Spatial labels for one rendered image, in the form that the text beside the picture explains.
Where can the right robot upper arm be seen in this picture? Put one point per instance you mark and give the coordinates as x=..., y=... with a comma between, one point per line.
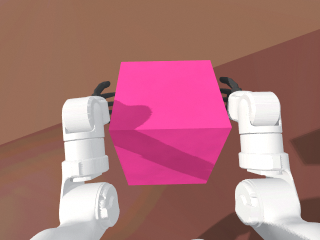
x=271, y=207

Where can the left robot upper arm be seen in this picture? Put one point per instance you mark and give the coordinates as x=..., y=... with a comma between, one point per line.
x=86, y=211

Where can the left robot hand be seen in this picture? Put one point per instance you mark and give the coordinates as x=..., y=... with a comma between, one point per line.
x=99, y=89

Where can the right robot hand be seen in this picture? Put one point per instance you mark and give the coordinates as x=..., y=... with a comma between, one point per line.
x=232, y=84

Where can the carton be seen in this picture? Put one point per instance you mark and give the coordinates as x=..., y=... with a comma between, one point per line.
x=169, y=122

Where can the left robot forearm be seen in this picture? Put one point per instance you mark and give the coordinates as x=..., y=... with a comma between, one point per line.
x=83, y=121

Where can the right robot forearm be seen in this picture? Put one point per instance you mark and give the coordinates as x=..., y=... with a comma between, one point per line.
x=258, y=115

